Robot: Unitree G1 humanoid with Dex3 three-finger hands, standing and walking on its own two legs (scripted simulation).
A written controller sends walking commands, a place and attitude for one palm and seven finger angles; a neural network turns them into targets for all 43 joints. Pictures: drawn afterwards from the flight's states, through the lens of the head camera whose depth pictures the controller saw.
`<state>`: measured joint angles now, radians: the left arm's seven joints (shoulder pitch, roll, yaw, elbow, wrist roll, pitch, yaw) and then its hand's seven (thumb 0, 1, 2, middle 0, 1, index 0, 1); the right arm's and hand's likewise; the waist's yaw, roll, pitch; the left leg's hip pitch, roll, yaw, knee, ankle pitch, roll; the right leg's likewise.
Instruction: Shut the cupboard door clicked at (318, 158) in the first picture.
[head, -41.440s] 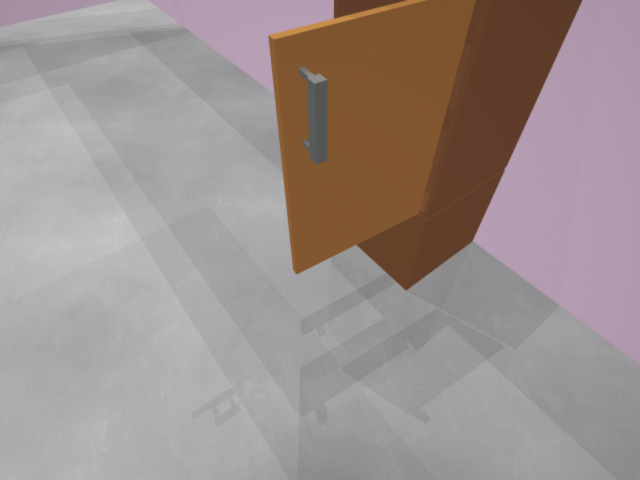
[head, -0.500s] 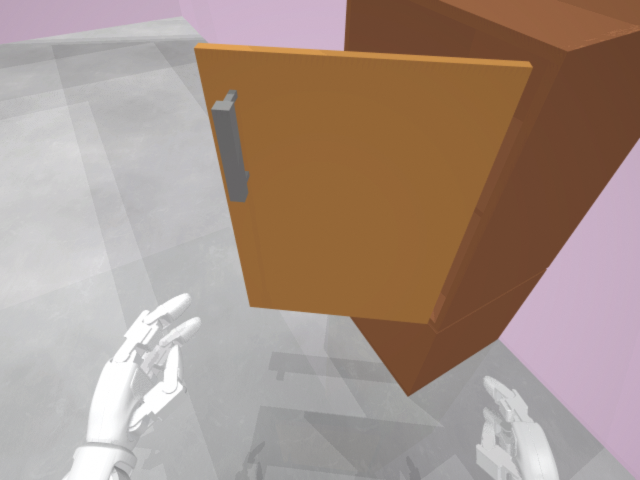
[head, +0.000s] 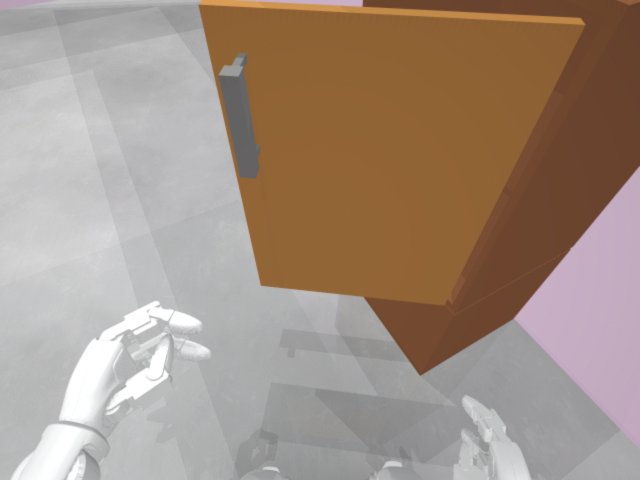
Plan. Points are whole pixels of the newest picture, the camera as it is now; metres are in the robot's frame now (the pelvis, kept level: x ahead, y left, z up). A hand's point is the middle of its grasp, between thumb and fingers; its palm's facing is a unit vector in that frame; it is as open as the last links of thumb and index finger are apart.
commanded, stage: raise the hand and make a fist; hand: left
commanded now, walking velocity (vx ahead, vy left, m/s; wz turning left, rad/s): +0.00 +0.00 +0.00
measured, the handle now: (245, 118) +0.53 +0.13 +0.18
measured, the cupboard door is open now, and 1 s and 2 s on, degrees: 54 54 54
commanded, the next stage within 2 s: bring the fist close to the handle in 1.12 s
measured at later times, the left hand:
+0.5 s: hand (123, 318) +0.24 +0.20 +0.16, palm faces -0.02 -1.00 -0.08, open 3.1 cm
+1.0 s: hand (136, 309) +0.24 +0.18 +0.17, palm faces -0.07 -1.00 -0.06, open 3.1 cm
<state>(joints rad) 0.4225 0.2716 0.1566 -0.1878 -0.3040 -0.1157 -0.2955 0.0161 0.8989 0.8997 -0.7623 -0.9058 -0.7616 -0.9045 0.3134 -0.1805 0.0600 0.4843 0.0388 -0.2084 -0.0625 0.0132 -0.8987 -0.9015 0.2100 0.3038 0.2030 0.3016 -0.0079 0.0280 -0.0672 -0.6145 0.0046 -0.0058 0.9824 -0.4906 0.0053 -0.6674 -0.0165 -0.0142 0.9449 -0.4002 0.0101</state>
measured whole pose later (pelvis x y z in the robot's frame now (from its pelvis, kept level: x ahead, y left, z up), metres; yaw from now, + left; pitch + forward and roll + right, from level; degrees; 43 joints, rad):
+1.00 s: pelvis +0.02 -0.01 +0.04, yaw +1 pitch -1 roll +0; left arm 0.27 0.30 0.22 -0.24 -0.32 0.07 -0.34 0.02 0.90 0.90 -1.30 -1.50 -1.30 -1.50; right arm 0.26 -0.26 0.06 0.55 0.05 -0.26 -0.08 0.01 -0.90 -0.90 0.21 0.30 0.20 0.30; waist 0.04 0.04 -0.02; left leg -0.26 0.01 -0.03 0.64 -0.36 -0.01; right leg -0.31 -0.01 -0.04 0.62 -0.30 0.00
